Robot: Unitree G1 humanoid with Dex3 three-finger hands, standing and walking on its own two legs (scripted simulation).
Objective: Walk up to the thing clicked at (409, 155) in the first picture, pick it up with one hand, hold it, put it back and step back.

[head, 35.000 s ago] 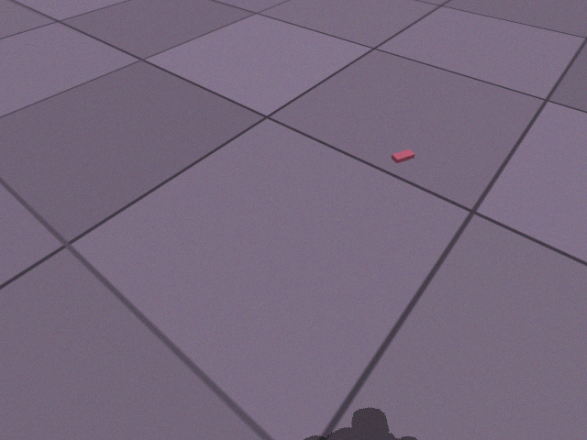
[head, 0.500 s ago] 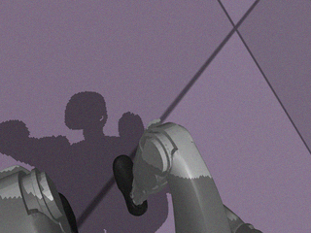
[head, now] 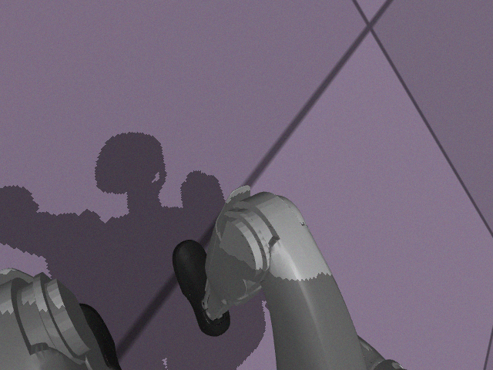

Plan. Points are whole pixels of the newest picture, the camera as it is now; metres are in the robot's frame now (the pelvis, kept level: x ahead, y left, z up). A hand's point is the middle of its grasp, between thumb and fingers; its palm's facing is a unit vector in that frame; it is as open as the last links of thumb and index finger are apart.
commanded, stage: rest palm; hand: left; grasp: from above
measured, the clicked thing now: out of the picture +0.46 +0.36 -0.29
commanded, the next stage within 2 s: close in 0.12 s
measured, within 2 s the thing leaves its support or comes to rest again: neither
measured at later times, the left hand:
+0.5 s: hand out of the picture +0.44 +0.36 -0.26, palm faces -0.46 -0.15 -0.87, open 13.1 cm
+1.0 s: hand out of the picture +0.45 +0.37 -0.26, palm faces -0.47 -0.15 -0.87, open 11.2 cm
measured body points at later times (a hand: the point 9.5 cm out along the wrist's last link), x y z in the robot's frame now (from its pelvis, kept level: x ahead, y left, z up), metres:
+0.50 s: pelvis +0.00 +0.00 +0.00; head +0.29 +0.15 +0.31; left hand +0.46 +0.37 -0.21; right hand +0.07 -0.24 -0.05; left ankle +0.06 +0.11 -0.27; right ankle +0.13 -0.10 -0.27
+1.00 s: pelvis +0.00 +0.00 +0.00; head +0.29 +0.15 +0.31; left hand +0.47 +0.37 -0.21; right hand +0.06 -0.24 -0.05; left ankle +0.06 +0.11 -0.27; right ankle +0.13 -0.10 -0.27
